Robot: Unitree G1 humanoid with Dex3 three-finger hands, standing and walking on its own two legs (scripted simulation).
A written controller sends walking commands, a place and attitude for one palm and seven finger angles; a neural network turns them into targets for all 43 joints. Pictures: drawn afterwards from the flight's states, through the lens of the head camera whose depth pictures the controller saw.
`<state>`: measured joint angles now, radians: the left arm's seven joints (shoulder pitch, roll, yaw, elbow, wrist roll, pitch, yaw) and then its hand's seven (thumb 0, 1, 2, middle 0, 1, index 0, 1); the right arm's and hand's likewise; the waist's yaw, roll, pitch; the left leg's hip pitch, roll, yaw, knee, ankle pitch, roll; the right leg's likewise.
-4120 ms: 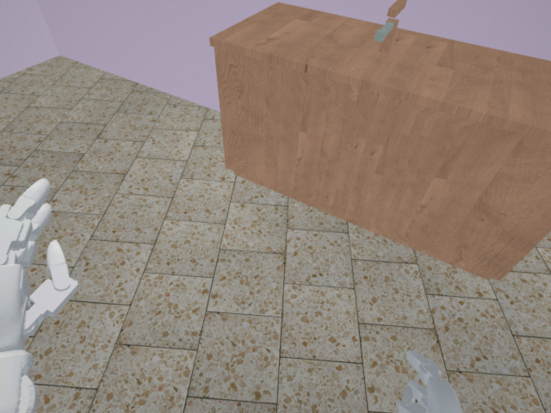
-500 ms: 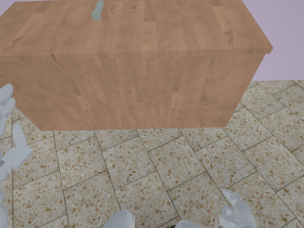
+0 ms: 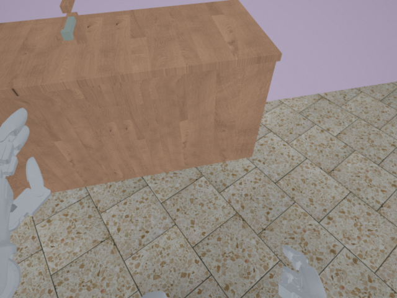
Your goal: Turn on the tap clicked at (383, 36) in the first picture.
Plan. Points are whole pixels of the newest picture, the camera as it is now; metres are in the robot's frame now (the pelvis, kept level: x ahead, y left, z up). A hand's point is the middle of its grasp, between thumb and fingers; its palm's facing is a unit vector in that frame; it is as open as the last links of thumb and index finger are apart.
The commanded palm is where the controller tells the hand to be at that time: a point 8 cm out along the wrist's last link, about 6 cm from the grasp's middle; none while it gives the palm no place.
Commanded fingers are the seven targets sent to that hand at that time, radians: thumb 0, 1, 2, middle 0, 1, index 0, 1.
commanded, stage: take the last steps up to it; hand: left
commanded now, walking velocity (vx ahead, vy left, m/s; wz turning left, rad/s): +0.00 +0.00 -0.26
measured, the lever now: (67, 34) +0.86 +0.51 +0.09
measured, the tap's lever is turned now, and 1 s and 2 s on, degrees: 0 0 0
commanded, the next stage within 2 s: none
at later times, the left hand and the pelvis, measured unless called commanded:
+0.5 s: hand (44, 206) +0.20 +0.22 +0.18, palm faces +0.40 -0.80 -0.45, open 7.4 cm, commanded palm +0.15 +0.27 +0.19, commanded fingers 0.00 0.90 0.90 -0.20 -0.30 -0.20 -0.30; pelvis -0.01 -0.01 +0.00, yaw +0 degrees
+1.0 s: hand (32, 152) +0.29 +0.28 +0.19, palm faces +0.40 -0.81 -0.42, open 7.4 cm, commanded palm +0.22 +0.32 +0.19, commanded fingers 0.00 0.90 0.90 -0.20 -0.30 -0.20 -0.30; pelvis +0.06 +0.04 +0.01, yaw +0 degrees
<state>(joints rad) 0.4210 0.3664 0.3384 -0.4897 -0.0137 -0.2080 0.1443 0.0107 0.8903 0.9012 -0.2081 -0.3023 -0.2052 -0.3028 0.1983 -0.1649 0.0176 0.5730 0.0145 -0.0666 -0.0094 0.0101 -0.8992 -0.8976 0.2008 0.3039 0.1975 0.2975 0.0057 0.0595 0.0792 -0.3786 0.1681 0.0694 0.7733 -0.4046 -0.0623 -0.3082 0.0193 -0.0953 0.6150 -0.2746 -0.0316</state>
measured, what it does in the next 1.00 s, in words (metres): steps on the spot: left foot, then left foot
